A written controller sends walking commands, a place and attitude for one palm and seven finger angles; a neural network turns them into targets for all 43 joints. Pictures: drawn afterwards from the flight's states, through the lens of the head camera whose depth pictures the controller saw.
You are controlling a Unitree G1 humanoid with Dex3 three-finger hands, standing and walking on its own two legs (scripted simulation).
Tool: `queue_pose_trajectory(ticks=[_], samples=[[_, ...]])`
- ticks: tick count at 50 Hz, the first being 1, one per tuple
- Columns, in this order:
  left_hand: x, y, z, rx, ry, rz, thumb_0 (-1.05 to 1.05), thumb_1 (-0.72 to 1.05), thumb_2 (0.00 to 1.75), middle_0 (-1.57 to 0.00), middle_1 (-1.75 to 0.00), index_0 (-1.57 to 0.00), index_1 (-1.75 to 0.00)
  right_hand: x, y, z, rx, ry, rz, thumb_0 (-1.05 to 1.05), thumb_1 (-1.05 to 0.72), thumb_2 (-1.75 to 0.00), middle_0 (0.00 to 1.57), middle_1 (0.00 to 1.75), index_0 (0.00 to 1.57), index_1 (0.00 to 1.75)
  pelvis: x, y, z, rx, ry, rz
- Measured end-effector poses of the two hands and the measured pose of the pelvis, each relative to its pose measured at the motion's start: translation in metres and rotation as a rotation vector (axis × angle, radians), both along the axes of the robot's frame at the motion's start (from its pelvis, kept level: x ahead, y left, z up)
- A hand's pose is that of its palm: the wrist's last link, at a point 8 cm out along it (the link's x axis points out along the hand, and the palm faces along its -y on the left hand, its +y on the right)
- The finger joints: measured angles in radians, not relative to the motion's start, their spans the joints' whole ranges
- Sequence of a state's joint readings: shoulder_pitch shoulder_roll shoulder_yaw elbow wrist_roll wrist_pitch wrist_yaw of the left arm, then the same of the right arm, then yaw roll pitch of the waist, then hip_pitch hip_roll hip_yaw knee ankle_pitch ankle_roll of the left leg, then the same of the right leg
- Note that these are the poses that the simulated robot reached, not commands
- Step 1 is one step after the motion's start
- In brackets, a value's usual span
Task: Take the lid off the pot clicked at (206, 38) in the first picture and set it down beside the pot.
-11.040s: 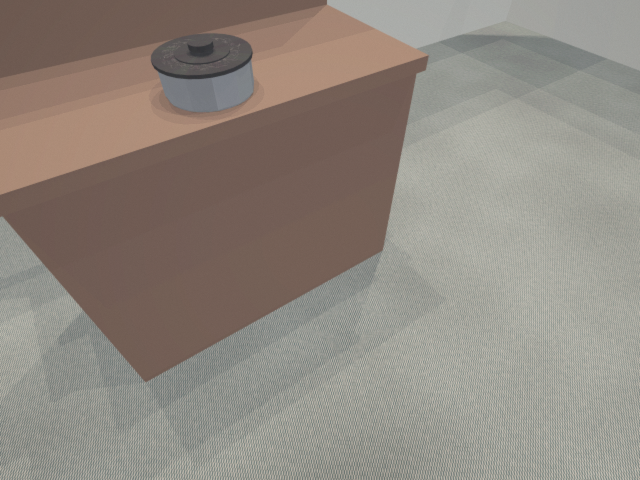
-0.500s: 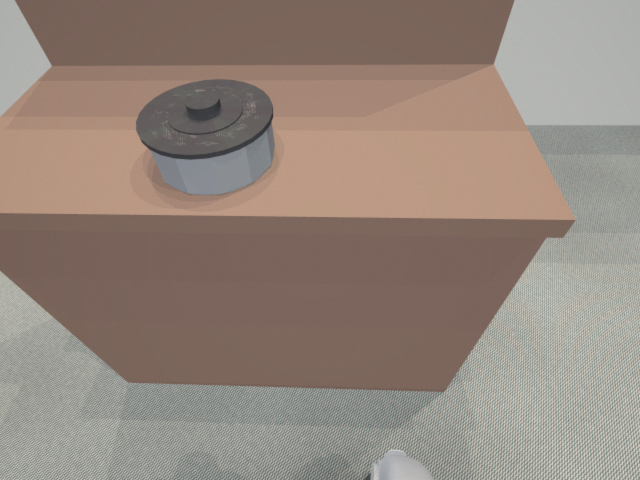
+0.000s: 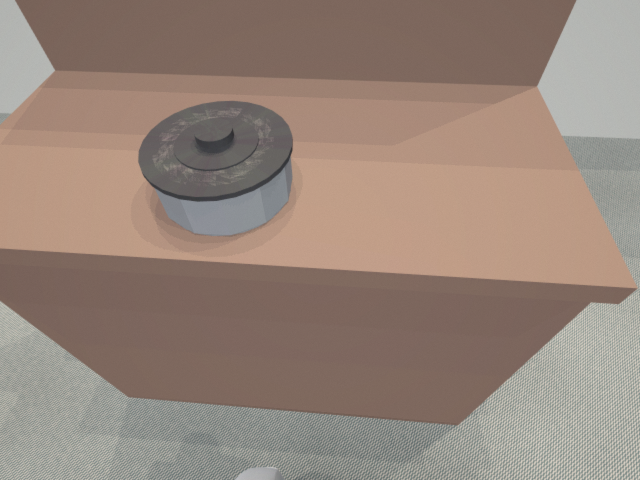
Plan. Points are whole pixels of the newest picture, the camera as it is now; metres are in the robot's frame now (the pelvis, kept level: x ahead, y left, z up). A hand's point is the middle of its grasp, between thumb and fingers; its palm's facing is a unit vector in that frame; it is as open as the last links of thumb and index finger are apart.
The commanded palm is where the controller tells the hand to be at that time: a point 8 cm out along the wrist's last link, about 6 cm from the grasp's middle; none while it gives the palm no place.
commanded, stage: come to a stop and stand still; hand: left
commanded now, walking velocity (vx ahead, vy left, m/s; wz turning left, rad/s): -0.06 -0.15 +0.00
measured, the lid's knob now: (214, 133) +0.50 +0.19 +0.15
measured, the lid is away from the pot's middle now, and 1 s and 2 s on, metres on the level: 0.00 0.00 0.00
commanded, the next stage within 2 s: look again from close up in 1.04 s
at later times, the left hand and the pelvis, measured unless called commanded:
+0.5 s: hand out of the picture +0.00 +0.20 -0.16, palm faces -0.02 -0.97 -0.23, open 7.4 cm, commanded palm none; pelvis -0.04 +0.00 +0.01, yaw -2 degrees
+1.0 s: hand out of the picture -0.06 +0.11 -0.17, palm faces +0.03 -0.98 -0.19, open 7.3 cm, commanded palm none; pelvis -0.06 -0.06 +0.00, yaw -2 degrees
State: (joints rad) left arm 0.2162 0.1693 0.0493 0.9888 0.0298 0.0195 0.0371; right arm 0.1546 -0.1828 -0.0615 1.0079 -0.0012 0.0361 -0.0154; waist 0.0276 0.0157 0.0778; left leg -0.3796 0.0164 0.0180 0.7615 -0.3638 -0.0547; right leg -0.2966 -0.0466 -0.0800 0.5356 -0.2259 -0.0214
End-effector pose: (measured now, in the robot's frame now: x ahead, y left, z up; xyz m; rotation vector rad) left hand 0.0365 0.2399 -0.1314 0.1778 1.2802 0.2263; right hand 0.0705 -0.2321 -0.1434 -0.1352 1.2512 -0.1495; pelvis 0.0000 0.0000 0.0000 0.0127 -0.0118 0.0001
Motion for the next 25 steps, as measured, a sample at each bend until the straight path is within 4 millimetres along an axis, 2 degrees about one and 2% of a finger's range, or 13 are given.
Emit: queue_pose_trajectory(ticks=[3,5,8,13,19,25], samples=[[-0.004,0.017,-0.017,-0.021,0.014,0.014,0.0,0.91,0.89,-0.2,-0.3,-0.2,-0.3,0.009,0.013,0.003,-0.033,-0.038,0.013,0.01,-0.92,-0.89,0.2,0.3,0.2,0.3,0.0,0.014,-0.008,-0.018,0.002,0.005],[-0.008,0.026,-0.021,-0.028,0.029,0.02,0.0,0.91,0.89,-0.2,-0.3,-0.2,-0.29,0.008,0.022,0.01,-0.043,-0.042,0.026,0.01,-0.92,-0.89,0.2,0.3,0.2,0.3,-0.003,0.019,-0.007,-0.015,-0.003,-0.001],[-0.015,0.033,-0.019,-0.039,0.056,0.017,0.0,0.91,0.89,-0.2,-0.3,-0.2,-0.29,0.001,0.032,0.021,-0.062,-0.044,0.028,0.01,-0.91,-0.89,0.2,0.3,0.2,0.3,-0.006,0.024,0.001,-0.03,0.001,-0.008],[-0.031,0.039,-0.013,-0.053,0.094,0.0,0.0,0.91,0.89,-0.2,-0.29,-0.2,-0.29,-0.015,0.033,0.032,-0.082,-0.042,0.003,0.0,-0.92,-0.89,0.21,0.3,0.21,0.3,-0.014,0.029,0.009,-0.041,0.017,-0.029],[-0.042,0.034,-0.008,-0.046,0.126,-0.035,0.0,0.9,0.89,-0.2,-0.29,-0.2,-0.29,-0.054,0.02,0.031,-0.079,-0.009,-0.055,0.0,-0.92,-0.89,0.21,0.3,0.21,0.3,-0.026,0.021,0.012,-0.041,0.022,-0.047],[-0.036,0.006,0.0,-0.025,0.069,-0.075,0.0,0.91,0.89,-0.2,-0.29,-0.2,-0.29,-0.113,-0.002,0.012,-0.03,0.091,-0.1,0.0,-0.91,-0.89,0.21,0.3,0.21,0.3,-0.044,-0.001,0.008,-0.022,0.017,-0.036]])
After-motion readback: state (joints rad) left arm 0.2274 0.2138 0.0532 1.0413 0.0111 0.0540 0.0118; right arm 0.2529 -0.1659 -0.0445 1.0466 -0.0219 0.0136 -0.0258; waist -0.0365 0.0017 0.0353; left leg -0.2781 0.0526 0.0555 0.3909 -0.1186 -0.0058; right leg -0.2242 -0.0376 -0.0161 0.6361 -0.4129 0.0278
